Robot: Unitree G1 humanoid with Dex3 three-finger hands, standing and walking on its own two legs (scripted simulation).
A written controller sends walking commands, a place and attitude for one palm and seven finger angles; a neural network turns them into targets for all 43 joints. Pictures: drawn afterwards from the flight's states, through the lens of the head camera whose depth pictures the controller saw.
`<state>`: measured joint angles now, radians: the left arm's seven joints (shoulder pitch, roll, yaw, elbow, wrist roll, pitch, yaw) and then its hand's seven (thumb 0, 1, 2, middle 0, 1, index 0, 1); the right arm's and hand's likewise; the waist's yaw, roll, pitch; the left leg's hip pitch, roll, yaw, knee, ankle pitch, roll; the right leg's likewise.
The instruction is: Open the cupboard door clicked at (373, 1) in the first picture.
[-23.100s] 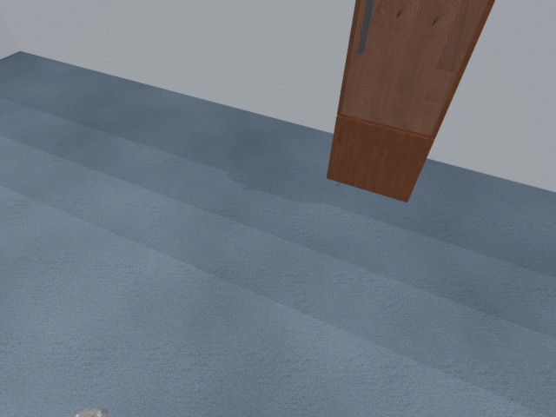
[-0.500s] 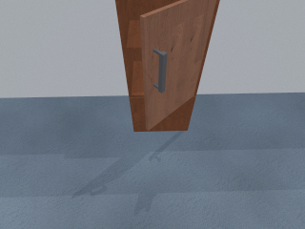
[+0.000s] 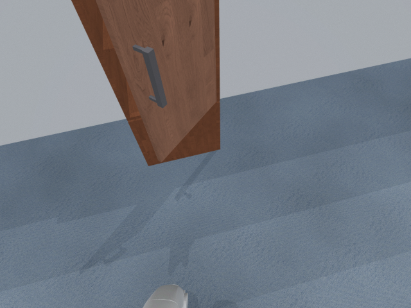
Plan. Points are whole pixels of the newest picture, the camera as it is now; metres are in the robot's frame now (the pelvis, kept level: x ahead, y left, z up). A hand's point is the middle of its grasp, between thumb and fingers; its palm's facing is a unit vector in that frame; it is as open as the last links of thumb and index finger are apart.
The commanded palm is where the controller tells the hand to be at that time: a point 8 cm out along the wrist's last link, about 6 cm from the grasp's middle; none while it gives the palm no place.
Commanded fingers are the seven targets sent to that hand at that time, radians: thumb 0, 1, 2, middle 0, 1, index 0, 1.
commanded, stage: walk to a spot facing it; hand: left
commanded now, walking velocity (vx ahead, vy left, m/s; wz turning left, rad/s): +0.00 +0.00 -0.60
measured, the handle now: (150, 78) +0.64 +0.20 +0.04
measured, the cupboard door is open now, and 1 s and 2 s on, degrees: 42 42 42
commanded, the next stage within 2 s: none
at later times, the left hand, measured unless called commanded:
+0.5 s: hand (117, 293) +0.15 +0.23 -0.16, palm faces -0.23 -0.94 -0.24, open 7.4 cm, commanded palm none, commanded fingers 0.00 0.90 0.90 -0.20 -0.30 -0.20 -0.30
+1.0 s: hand (166, 268) +0.21 +0.13 -0.17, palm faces -0.58 -0.79 -0.18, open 7.4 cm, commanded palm none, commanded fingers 0.00 0.90 0.90 -0.20 -0.30 -0.20 -0.30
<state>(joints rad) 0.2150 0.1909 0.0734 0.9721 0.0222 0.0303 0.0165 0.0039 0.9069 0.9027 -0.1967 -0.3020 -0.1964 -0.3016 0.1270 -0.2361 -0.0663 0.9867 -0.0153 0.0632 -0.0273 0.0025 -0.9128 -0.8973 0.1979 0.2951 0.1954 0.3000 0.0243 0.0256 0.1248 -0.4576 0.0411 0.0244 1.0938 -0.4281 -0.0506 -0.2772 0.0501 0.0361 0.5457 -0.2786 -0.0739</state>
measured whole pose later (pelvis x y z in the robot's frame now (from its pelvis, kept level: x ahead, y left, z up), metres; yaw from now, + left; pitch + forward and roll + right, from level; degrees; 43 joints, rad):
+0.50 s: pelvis +0.00 +0.04 +0.00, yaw -17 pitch +1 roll -1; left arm 0.14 0.28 0.10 0.90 0.02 0.06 -0.03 0.01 0.91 0.90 -0.19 -0.30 -0.19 -0.30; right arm 0.17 -0.21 -0.02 0.88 -0.04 0.01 -0.04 0.00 -0.91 -0.90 0.20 0.30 0.20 0.30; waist 0.04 -0.01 0.13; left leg -0.22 0.09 0.03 0.51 -0.30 -0.03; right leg -0.49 0.01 -0.01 0.99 -0.48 0.06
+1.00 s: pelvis +0.03 +0.02 -0.01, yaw -37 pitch +2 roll -1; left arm 0.19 0.22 0.07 0.91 0.02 0.06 -0.03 0.01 0.90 0.90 -0.20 -0.30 -0.20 -0.30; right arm 0.24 -0.23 -0.03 0.88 -0.03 -0.02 -0.02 0.00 -0.91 -0.90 0.20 0.30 0.20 0.30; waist -0.02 -0.02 0.06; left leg -0.28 0.05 0.06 0.57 -0.33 0.00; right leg -0.40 0.07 0.08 0.77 -0.46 -0.01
